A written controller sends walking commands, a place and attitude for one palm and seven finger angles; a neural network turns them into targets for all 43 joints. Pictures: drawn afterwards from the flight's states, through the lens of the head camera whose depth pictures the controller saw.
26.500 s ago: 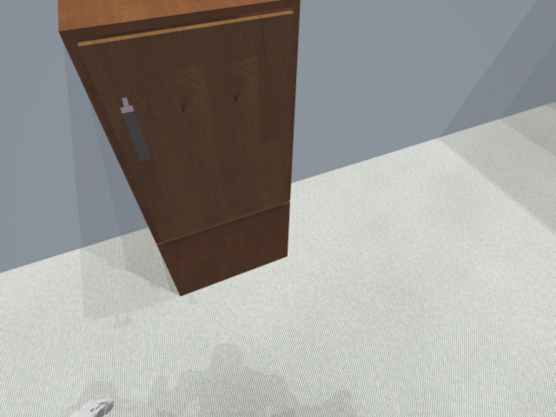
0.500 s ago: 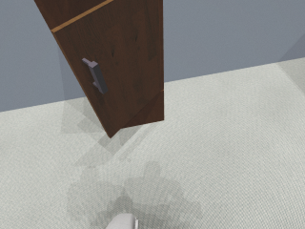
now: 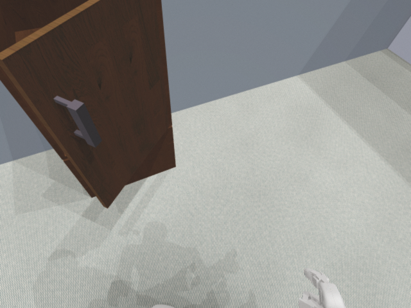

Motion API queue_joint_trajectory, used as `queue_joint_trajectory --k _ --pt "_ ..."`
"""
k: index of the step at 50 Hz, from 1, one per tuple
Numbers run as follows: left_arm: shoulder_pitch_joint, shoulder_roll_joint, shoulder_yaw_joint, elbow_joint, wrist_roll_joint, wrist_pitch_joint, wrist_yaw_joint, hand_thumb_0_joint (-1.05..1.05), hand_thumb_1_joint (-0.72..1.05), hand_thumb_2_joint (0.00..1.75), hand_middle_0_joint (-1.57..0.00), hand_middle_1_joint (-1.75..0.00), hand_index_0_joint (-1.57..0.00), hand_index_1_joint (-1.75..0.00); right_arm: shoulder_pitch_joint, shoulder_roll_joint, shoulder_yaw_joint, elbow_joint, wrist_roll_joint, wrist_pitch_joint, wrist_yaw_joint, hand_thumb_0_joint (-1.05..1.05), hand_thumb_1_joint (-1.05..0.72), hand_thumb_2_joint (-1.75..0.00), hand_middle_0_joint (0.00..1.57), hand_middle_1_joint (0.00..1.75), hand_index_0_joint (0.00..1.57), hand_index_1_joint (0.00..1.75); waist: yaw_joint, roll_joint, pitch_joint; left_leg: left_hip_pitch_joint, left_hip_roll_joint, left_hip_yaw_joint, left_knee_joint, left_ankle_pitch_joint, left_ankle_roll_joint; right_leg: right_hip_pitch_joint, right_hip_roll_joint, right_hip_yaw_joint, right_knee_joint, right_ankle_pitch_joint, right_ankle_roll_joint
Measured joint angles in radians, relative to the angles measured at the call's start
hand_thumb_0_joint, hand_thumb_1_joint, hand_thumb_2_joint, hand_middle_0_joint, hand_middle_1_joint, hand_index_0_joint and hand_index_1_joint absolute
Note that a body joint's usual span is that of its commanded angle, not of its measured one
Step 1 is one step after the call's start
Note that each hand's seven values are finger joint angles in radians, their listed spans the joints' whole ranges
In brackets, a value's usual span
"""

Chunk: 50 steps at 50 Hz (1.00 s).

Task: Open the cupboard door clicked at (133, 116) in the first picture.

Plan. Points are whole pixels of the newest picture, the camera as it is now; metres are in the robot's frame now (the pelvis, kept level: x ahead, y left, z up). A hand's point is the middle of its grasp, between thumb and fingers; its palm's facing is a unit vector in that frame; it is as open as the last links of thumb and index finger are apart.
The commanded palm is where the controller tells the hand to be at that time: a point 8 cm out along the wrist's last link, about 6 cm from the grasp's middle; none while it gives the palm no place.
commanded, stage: walk to a spot facing it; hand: left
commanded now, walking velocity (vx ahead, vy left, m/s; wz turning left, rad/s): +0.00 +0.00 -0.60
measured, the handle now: (78, 121) +0.44 +0.33 +0.05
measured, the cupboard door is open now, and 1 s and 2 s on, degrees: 39 39 39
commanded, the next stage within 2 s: none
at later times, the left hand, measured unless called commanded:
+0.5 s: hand (159, 266) +0.21 +0.12 -0.15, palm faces -0.38 -0.88 -0.27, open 7.4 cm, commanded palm none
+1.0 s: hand (170, 242) +0.27 +0.11 -0.16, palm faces -0.56 -0.81 -0.16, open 7.4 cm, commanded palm none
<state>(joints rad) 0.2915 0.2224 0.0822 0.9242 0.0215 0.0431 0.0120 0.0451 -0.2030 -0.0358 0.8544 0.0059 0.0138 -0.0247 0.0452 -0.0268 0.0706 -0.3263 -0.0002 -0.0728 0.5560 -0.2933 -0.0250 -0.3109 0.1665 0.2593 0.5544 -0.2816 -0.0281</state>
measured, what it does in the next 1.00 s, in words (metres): walks ahead, turning right: right foot, then left foot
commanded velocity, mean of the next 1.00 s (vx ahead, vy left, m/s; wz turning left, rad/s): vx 0.11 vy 0.00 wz -0.60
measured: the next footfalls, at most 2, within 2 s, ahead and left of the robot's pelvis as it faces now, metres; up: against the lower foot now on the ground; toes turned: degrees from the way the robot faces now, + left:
right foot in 0.42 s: +0.01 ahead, -0.13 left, +0.00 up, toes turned -22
left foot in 0.84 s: +0.15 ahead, +0.07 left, +0.00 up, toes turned -29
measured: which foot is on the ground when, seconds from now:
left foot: down 0.00-0.42, up 0.44-0.82, down 0.84-1.00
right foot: down 0.00-0.00, up 0.02-0.40, down 0.42-0.84, up 0.86-1.00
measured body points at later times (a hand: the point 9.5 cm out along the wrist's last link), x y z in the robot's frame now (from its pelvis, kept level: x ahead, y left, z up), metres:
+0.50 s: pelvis +0.01 -0.02 -0.01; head +0.06 -0.06 +0.44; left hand +0.23 +0.17 -0.13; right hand -0.08 -0.27 -0.16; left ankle +0.00 +0.13 -0.69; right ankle -0.03 -0.12 -0.73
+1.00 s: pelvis +0.10 -0.02 +0.01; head +0.16 -0.01 +0.46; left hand +0.30 +0.15 -0.15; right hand -0.02 -0.24 -0.11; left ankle +0.12 +0.09 -0.73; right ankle -0.01 -0.12 -0.63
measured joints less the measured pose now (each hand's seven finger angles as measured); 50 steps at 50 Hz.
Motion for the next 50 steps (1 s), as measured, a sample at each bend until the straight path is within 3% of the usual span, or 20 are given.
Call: queue_joint_trajectory --k 3,6,9,12,16,20,21,22,25,29,35,41,42,45,47,50 --pt "-0.042 0.038 0.01 0.003 0.0 0.012 -0.011 0.01 0.9 0.9 -0.21 -0.3 -0.2 -0.3 0.039 0.013 0.012 0.0 -0.018 -0.007 -0.008 0.01 -0.91 -0.9 0.2 0.3 0.2 0.3 0.0 -0.028 0.018 0.016 -0.001 0.036 0.01 -0.007 0.034 -0.105 -0.041 -0.099 0.283 -0.203 0.042" --pt "-0.074 0.065 0.022 -0.01 0.007 0.01 -0.027 0.01 0.91 0.9 -0.2 -0.3 -0.2 -0.3 0.089 0.02 0.026 0.004 -0.03 -0.004 -0.012 0.01 -0.9 -0.9 0.2 0.3 0.2 0.3 0.0 -0.03 0.028 0.056 0.027 0.07 -0.041 0.007 0.036 -0.197 -0.09 -0.184 0.524 -0.192 0.073" --pt "-0.094 0.077 0.023 -0.026 0.004 0.012 -0.037 0.01 0.91 0.9 -0.2 -0.3 -0.19 -0.3 0.131 0.018 0.029 0.014 -0.03 -0.006 -0.013 0.01 -0.9 -0.9 0.2 0.3 0.21 0.3 -0.006 -0.018 0.031 0.088 0.052 0.111 -0.084 0.021 0.035 -0.24 -0.14 -0.218 0.619 -0.139 0.09" --pt "-0.109 0.078 0.018 -0.029 0.003 0.018 -0.044 0.01 0.91 0.9 -0.2 -0.3 -0.19 -0.29 0.169 0.012 0.025 0.027 -0.029 -0.008 -0.012 0.01 -0.9 -0.9 0.2 0.3 0.21 0.3 -0.02 -0.007 0.027 0.112 0.073 0.158 -0.101 0.017 0.033 -0.234 -0.181 -0.238 0.58 -0.11 0.097" --pt "-0.143 0.066 0.005 -0.028 0.002 0.026 -0.049 0.01 0.91 0.9 -0.2 -0.3 -0.19 -0.29 0.212 -0.003 0.014 0.044 -0.033 -0.009 -0.005 0.01 -0.9 -0.9 0.2 0.3 0.21 0.3 -0.049 0.01 0.028 0.128 0.097 0.217 -0.084 -0.009 0.022 -0.164 -0.208 -0.279 0.382 -0.119 0.085" --pt "-0.179 0.044 -0.013 -0.04 -0.001 0.017 -0.052 0.01 0.91 0.9 -0.2 -0.3 -0.19 -0.29 0.25 -0.027 0.001 0.063 -0.034 -0.003 0.003 0.01 -0.9 -0.9 0.2 0.3 0.21 0.3 -0.077 0.032 0.027 0.119 0.125 0.268 -0.011 -0.062 -0.002 -0.055 -0.195 -0.32 0.151 -0.087 0.052" --pt "-0.183 0.041 -0.018 -0.048 -0.001 0.009 -0.053 0.01 0.91 0.9 -0.2 -0.3 -0.19 -0.29 0.263 -0.035 -0.003 0.065 -0.031 0.0 0.006 0.01 -0.9 -0.9 0.2 0.3 0.21 0.3 -0.081 0.036 0.022 0.106 0.132 0.278 0.028 -0.085 -0.012 -0.015 -0.192 -0.326 0.07 -0.02 0.039" --pt "-0.186 0.038 -0.021 -0.054 0.002 -0.005 -0.049 0.01 0.91 0.9 -0.2 -0.3 -0.19 -0.3 0.268 -0.041 -0.007 0.071 -0.025 0.006 0.009 0.01 -0.9 -0.9 0.2 0.3 0.2 0.3 -0.081 0.037 0.018 0.077 0.14 0.281 0.095 -0.109 -0.019 0.003 -0.187 -0.319 0.032 -0.038 0.018" --pt "-0.2 0.008 -0.035 -0.058 -0.002 -0.027 -0.028 0.01 0.91 0.9 -0.2 -0.3 -0.19 -0.3 0.23 -0.064 -0.017 0.093 -0.018 0.04 0.004 0.01 -0.91 -0.9 0.2 0.3 0.2 0.3 -0.086 0.064 0.045 -0.047 0.116 0.165 0.4 -0.241 -0.034 -0.008 -0.16 -0.292 0.066 -0.056 -0.004" --pt "-0.177 -0.013 -0.04 -0.058 -0.005 -0.02 -0.009 0.01 0.91 0.9 -0.2 -0.3 -0.2 -0.3 0.188 -0.056 -0.022 0.085 -0.015 0.048 0.009 0.01 -0.91 -0.9 0.2 0.3 0.2 0.3 -0.084 0.044 0.048 -0.153 0.092 0.109 0.555 -0.157 -0.055 0.029 -0.147 -0.242 -0.007 -0.005 -0.006" --pt "-0.132 -0.027 -0.042 -0.04 0.001 -0.013 -0.017 0.01 0.9 0.9 -0.21 -0.3 -0.2 -0.3 0.14 -0.03 -0.023 0.05 -0.018 0.036 0.017 0.01 -0.91 -0.9 0.2 0.3 0.2 0.3 -0.073 0.023 0.03 -0.17 0.073 0.077 0.439 -0.092 -0.065 0.055 -0.128 -0.182 -0.059 0.018 -0.002" --pt "-0.071 -0.018 -0.023 -0.021 0.005 -0.013 -0.031 0.01 0.9 0.9 -0.21 -0.3 -0.2 -0.3 0.142 -0.01 -0.014 0.032 -0.018 -0.003 0.024 0.01 -0.91 -0.9 0.2 0.3 0.2 0.3 -0.042 -0.002 -0.013 -0.029 0.029 0.106 0.119 -0.085 -0.045 0.049 -0.114 -0.127 -0.019 -0.028 0.018" --pt "-0.054 -0.018 -0.02 -0.02 0.002 -0.011 -0.033 0.01 0.9 0.9 -0.21 -0.3 -0.2 -0.3 0.155 -0.015 -0.009 0.024 -0.02 -0.018 0.023 0.01 -0.91 -0.9 0.2 0.3 0.2 0.3 -0.041 0.007 -0.032 0.011 0.033 0.104 0.029 -0.092 -0.031 0.03 -0.102 -0.126 0.018 -0.062 0.015" --pt "-0.045 0.004 -0.003 0.007 0.003 0.006 -0.041 0.01 0.9 0.9 -0.21 -0.3 -0.2 -0.3 0.18 0.003 0.003 0.024 -0.038 -0.047 0.014 0.01 -0.91 -0.9 0.2 0.3 0.2 0.3 -0.046 -0.009 -0.04 0.027 0.042 0.137 0.039 -0.056 0.035 -0.083 -0.11 -0.177 0.316 -0.207 0.013" --pt "-0.045 0.017 0.007 0.014 0.013 0.004 -0.054 0.01 0.9 0.9 -0.2 -0.3 -0.2 -0.3 0.218 0.015 0.012 0.025 -0.043 -0.054 0.012 0.01 -0.91 -0.9 0.2 0.3 0.2 0.3 -0.05 -0.012 -0.043 0.074 0.056 0.158 -0.014 -0.044 0.044 -0.162 -0.133 -0.23 0.492 -0.158 0.02" --pt "-0.06 0.031 0.012 0.007 0.017 -0.005 -0.066 0.01 0.91 0.9 -0.2 -0.3 -0.19 -0.3 0.276 0.029 0.022 0.046 -0.038 -0.066 0.004 0.01 -0.91 -0.9 0.2 0.3 0.2 0.3 -0.046 -0.015 -0.038 0.152 0.072 0.189 -0.116 -0.018 0.032 -0.256 -0.173 -0.267 0.626 -0.036 0.032"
